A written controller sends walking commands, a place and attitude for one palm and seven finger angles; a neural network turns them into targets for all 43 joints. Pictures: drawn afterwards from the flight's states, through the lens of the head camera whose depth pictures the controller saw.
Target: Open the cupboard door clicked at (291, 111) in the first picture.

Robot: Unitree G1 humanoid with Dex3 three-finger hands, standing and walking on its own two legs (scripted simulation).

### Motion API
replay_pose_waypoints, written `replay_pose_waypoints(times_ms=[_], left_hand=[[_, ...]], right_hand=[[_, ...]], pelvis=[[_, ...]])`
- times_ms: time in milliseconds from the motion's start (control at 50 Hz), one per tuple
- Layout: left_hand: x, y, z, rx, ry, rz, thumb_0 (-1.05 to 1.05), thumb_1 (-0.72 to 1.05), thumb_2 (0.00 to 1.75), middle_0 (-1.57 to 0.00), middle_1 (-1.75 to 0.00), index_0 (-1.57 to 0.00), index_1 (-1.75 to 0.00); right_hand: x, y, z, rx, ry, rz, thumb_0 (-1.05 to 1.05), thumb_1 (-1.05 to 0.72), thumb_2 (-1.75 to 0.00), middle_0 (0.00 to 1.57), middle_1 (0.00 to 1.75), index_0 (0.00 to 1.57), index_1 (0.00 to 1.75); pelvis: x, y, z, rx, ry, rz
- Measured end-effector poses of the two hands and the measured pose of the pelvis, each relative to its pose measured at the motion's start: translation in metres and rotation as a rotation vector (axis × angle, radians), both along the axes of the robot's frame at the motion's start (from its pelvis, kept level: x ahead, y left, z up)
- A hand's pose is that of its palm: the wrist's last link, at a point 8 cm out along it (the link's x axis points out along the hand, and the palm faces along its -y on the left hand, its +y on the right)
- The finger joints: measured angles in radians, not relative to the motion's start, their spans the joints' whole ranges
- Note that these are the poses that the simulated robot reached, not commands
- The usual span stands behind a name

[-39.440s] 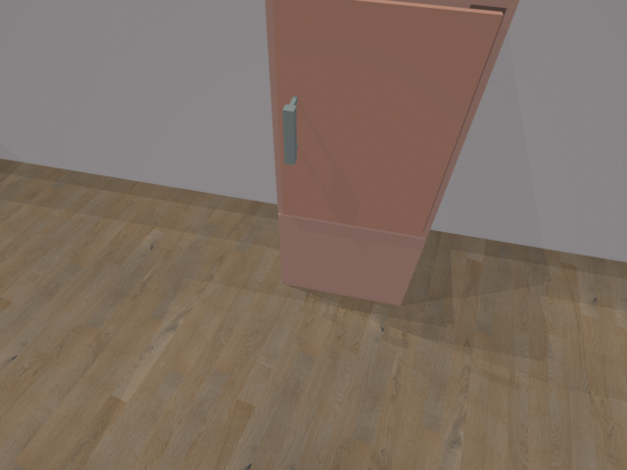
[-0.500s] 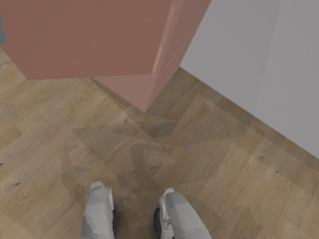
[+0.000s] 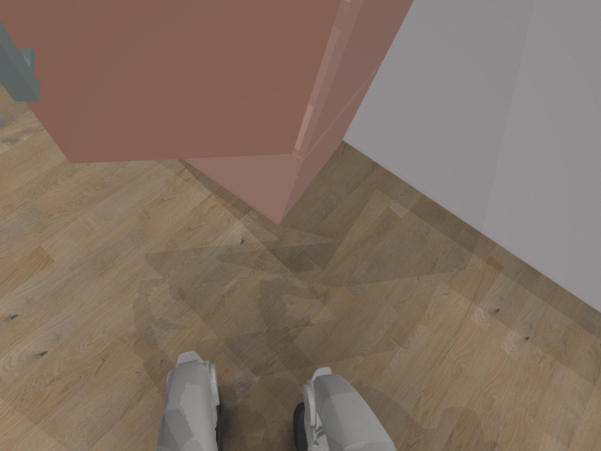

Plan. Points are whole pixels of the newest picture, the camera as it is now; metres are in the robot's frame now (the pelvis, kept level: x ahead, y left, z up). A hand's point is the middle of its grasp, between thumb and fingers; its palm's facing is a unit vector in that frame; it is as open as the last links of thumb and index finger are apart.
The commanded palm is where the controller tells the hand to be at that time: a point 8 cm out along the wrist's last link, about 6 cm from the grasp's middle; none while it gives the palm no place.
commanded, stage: slide the fingers in behind the handle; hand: left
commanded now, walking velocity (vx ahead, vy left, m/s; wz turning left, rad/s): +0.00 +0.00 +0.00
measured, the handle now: out of the picture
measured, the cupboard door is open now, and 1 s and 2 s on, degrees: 43 43 43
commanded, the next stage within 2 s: close the thumb around the handle in 1.26 s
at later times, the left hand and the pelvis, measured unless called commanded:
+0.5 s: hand out of the picture +0.52 +0.31 +0.09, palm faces +0.12 -0.99 +0.01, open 14.0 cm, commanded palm +0.52 +0.33 +0.09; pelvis +0.00 -0.01 +0.00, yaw +0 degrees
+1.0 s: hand (17, 63) +0.53 +0.28 +0.09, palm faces +0.14 -0.99 +0.00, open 14.0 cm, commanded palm +0.51 +0.31 +0.09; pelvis +0.01 -0.01 +0.00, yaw +1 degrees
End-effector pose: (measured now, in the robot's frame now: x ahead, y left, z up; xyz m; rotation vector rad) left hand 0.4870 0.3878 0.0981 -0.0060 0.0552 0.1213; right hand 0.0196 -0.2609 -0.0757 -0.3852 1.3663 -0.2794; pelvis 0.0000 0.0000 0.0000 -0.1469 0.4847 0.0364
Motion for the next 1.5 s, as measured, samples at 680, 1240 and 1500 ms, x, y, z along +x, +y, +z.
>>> replay_pose_waypoints(times_ms=[680,1240,1500], left_hand=[[0.010,-0.037,-0.009,-0.005,-0.001,0.023,-0.01,-0.50,0.30,-0.30,-1.20,-0.29,-1.21],[0.010,-0.058,-0.004,-0.006,-0.003,0.013,-0.01,-0.50,0.30,-0.30,-1.20,-0.30,-1.20],[0.008,-0.055,-0.008,0.003,-0.013,0.012,-0.01,-0.43,0.33,-0.30,-1.21,-0.30,-1.21]], right_hand=[[-0.002,-0.015,-0.005,0.022,0.023,-0.022,0.01,-0.90,-0.90,0.20,0.30,0.21,0.30],[-0.003,-0.014,-0.004,0.047,0.009,-0.035,0.01,-0.91,-0.90,0.20,0.30,0.21,0.30],[-0.008,-0.017,-0.003,0.033,0.021,-0.039,0.01,-0.91,-0.90,0.20,0.30,0.21,0.30]], pelvis=[[0.007,-0.013,0.002,0.021,-0.004,-0.001],[0.008,-0.013,0.007,0.034,-0.023,-0.004],[0.006,-0.013,0.005,0.032,-0.020,-0.006]])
